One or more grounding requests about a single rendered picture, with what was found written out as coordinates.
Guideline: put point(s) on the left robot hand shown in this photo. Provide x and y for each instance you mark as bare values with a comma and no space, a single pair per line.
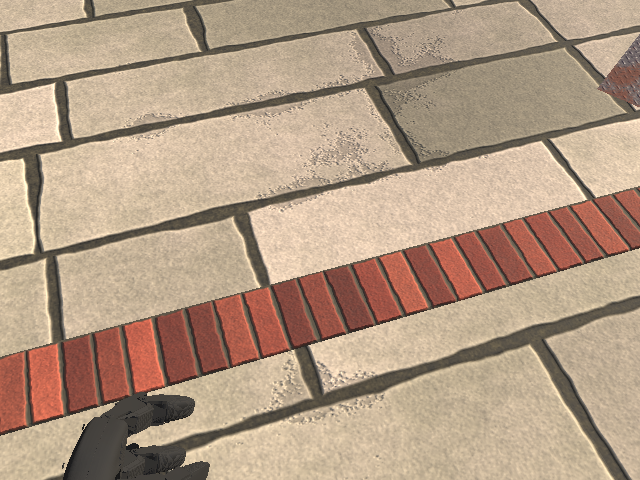
101,452

